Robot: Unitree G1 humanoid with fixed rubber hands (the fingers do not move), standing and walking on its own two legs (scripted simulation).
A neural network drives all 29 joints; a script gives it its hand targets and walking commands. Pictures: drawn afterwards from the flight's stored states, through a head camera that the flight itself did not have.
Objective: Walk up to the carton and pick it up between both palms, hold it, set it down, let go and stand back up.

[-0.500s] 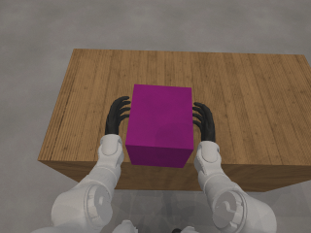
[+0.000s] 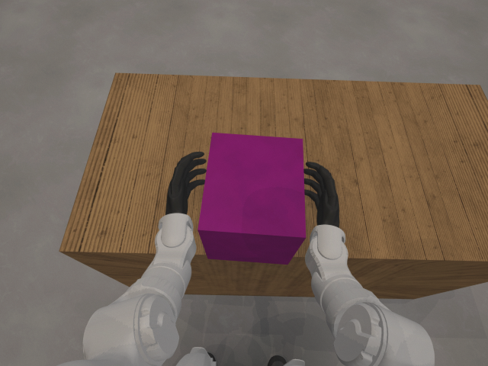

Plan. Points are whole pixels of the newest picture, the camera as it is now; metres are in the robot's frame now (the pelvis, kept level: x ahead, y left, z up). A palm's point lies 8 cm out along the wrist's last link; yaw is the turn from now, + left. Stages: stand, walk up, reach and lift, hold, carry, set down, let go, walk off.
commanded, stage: reach and lift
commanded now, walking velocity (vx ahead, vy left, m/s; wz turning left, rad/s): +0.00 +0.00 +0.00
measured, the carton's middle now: (252, 202) +0.41 +0.03 -0.06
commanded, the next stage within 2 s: none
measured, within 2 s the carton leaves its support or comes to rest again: leaves its support in 1.16 s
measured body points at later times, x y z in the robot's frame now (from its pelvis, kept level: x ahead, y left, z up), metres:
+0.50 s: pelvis +0.00 +0.00 +0.00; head +0.12 +0.02 +0.43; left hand +0.39 +0.16 -0.02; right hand +0.40 -0.10 -0.03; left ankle -0.01 +0.13 -0.71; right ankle +0.00 -0.11 -0.71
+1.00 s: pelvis -0.01 +0.01 -0.01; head +0.10 +0.02 +0.43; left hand +0.38 +0.16 -0.03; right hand +0.39 -0.09 -0.02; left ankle -0.01 +0.13 -0.71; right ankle +0.00 -0.11 -0.71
